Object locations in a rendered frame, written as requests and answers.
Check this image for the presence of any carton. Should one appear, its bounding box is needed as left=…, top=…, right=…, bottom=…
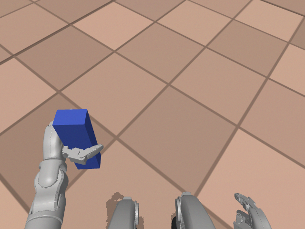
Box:
left=52, top=109, right=101, bottom=169

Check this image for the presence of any left robot arm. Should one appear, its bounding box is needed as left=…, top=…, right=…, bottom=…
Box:
left=25, top=158, right=69, bottom=229

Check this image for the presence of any right robot hand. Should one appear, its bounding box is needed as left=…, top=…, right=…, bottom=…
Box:
left=233, top=193, right=272, bottom=229

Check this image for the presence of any left robot hand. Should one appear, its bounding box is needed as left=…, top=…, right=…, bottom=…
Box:
left=43, top=121, right=103, bottom=165

